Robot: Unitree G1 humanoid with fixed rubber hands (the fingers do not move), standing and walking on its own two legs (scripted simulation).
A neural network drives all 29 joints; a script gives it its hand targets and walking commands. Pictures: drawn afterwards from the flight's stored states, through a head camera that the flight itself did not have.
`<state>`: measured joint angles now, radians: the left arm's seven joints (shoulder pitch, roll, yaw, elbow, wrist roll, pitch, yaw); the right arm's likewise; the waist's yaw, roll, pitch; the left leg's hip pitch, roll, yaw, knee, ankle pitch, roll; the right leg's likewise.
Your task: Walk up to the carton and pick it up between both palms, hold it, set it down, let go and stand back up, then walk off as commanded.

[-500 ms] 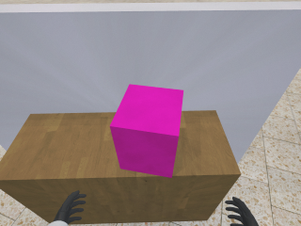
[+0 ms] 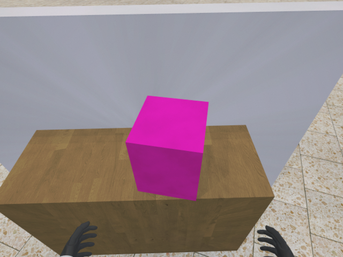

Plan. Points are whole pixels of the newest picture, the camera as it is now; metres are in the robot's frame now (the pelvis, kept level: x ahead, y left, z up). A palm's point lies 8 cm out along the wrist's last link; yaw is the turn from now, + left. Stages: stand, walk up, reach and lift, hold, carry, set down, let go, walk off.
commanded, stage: stand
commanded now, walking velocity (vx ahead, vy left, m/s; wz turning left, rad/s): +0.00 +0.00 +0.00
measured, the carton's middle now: (171, 148) +0.47 +0.01 -0.04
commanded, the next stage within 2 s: walk off in 0.46 s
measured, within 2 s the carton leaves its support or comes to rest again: neither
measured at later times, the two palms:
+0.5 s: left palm out of the picture +0.14 +0.25 -0.08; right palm out of the picture +0.13 -0.25 -0.09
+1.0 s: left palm out of the picture +0.03 +0.25 -0.10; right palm out of the picture +0.03 -0.31 -0.16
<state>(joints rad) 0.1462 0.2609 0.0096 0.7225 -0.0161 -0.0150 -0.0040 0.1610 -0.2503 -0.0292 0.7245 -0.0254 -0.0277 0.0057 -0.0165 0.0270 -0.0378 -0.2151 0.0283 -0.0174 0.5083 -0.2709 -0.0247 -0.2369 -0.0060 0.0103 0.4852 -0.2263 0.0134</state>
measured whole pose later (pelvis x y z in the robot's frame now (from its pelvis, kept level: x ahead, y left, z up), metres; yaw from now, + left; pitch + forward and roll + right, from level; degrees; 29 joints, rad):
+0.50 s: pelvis -0.01 +0.00 +0.00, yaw +0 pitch -2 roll +0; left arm 0.15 0.26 0.01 0.76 -0.02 -0.02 -0.01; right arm 0.17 -0.25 -0.03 0.75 -0.03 -0.03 0.01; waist -0.02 0.03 -0.02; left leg -0.22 0.03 -0.02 0.51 -0.26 -0.02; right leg -0.24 -0.01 0.01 0.49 -0.21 0.01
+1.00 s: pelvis -0.07 -0.04 -0.03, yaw -1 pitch -9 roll +3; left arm 0.17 0.34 0.01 0.78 -0.02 0.05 0.00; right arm 0.15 -0.31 -0.03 0.75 -0.03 0.09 -0.03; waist -0.01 0.05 0.26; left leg -0.33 -0.07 -0.13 1.01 -0.52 -0.02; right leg -0.27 0.00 0.01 0.79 -0.37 -0.05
